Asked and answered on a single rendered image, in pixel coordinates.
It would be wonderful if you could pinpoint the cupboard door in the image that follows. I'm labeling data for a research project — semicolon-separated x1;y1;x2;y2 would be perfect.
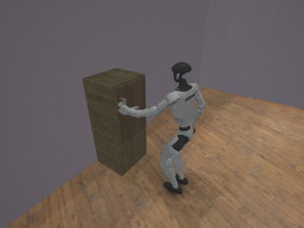
114;77;146;145

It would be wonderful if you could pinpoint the robot right hand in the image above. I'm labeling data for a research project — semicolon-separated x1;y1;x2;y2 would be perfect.
189;121;197;127

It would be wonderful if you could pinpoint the robot right forearm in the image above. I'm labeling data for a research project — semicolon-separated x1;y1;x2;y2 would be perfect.
192;108;205;122

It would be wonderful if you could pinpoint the robot right upper arm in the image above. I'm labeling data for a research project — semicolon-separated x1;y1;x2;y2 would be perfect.
189;83;206;110

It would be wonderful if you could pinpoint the robot left forearm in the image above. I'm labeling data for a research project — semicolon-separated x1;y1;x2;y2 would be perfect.
128;108;156;118

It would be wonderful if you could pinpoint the robot left hand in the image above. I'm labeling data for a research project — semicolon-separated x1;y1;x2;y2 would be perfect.
118;102;139;115

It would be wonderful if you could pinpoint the left robot thigh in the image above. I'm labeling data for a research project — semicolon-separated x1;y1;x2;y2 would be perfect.
161;136;186;167

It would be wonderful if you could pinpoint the handle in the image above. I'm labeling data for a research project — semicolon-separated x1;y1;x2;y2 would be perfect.
120;98;127;105

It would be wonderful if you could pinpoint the robot left shin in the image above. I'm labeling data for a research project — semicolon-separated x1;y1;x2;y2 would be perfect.
160;161;178;189

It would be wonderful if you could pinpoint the robot left upper arm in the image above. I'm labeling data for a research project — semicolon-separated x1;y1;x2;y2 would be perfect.
150;91;181;116

